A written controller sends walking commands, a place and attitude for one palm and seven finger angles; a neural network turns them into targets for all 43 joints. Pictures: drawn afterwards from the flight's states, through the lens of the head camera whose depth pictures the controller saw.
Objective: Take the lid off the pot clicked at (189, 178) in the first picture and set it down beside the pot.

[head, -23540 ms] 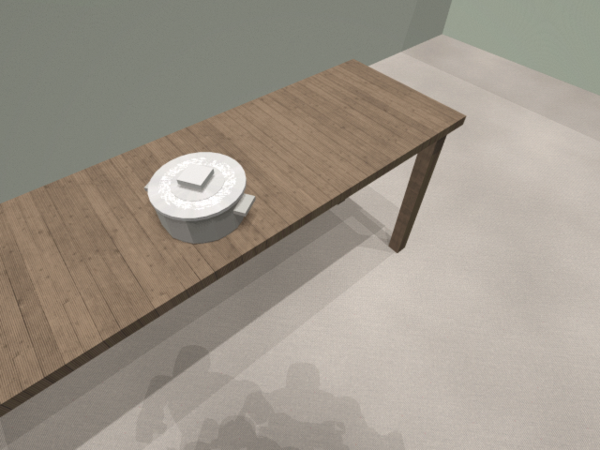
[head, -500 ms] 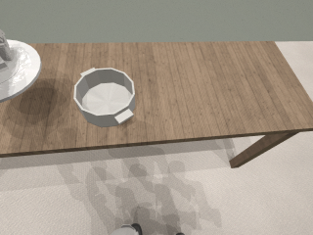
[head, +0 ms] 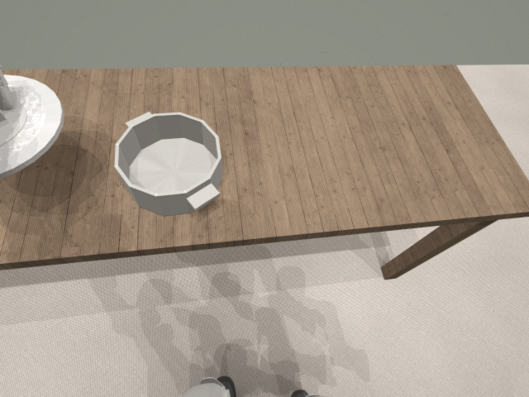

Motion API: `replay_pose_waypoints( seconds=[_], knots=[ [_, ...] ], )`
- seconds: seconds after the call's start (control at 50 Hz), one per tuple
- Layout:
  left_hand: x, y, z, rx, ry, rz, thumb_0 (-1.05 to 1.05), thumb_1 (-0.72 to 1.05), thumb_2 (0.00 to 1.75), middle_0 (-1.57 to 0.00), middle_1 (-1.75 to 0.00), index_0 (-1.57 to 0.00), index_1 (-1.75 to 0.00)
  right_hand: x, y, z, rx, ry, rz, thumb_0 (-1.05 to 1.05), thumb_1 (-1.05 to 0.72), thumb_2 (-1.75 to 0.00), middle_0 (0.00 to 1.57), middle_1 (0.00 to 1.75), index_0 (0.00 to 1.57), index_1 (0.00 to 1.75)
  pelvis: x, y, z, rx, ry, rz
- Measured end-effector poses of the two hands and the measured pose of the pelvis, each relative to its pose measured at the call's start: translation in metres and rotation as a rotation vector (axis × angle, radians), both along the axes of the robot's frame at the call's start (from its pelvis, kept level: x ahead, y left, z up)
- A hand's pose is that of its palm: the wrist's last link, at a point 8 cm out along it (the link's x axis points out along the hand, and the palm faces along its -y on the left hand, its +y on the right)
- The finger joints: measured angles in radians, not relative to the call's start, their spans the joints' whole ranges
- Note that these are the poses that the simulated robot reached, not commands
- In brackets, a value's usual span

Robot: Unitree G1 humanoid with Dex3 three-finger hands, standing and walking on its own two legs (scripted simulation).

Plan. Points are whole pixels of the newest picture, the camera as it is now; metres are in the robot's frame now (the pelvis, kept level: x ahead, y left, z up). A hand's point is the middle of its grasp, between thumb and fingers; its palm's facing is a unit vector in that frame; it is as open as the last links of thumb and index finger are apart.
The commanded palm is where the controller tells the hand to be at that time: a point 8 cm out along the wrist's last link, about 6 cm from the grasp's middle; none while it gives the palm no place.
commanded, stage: lower the lid onto the table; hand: left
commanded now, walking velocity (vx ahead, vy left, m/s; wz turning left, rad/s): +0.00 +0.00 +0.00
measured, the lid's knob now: out of the picture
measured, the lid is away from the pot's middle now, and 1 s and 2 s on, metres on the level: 0.23 0.22 0.25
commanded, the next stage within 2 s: none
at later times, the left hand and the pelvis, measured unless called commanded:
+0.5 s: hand out of the picture +0.45 +0.36 +0.10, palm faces -0.45 -0.13 -0.88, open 8.0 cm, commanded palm +0.53 +0.37 +0.16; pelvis -0.01 -0.01 -0.01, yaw +0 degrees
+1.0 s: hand out of the picture +0.45 +0.36 +0.07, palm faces -0.48 -0.11 -0.87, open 8.0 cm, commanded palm +0.54 +0.37 +0.12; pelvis -0.01 -0.01 -0.01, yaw +0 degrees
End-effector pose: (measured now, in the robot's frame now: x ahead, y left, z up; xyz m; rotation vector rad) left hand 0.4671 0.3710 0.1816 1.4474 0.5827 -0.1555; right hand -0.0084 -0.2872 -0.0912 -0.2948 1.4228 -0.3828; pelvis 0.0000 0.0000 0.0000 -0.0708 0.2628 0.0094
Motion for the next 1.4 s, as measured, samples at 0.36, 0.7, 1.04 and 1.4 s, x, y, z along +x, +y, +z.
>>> replay_pose_waypoints(
  seconds=[0.36,0.7,1.04,1.4],
  knots=[
    [-0.002,-0.006,-0.016,0.005,0.008,-0.018,0.04,0.16,0.73,-0.50,-1.01,-0.63,-1.07,-0.003,-0.006,-0.002,-0.010,0.009,-0.001,0.00,-0.91,-0.90,0.21,0.30,0.20,0.30,-0.003,-0.004,-0.003,-0.003,0.014,0.000],
    [-0.011,-0.011,-0.037,0.016,0.039,-0.039,0.03,0.16,0.73,-0.50,-1.01,-0.64,-1.07,-0.016,-0.008,-0.007,-0.015,0.022,-0.014,0.00,-0.90,-0.90,0.21,0.30,0.20,0.30,-0.010,-0.008,-0.008,-0.006,0.024,-0.001],
    [-0.008,-0.009,-0.055,0.007,0.036,-0.048,0.03,0.16,0.73,-0.50,-1.01,-0.64,-1.07,-0.019,-0.009,-0.007,-0.037,0.031,-0.015,0.00,-0.90,-0.90,0.21,0.30,0.20,0.30,-0.011,-0.005,-0.013,-0.011,0.045,-0.006],
    [0.001,0.000,-0.083,-0.006,0.045,-0.069,0.03,0.16,0.73,-0.50,-1.01,-0.64,-1.07,-0.023,0.004,-0.012,-0.048,0.071,-0.015,0.00,-0.90,-0.90,0.21,0.30,0.20,0.30,-0.011,0.004,-0.021,-0.028,0.090,-0.006]
  ],
)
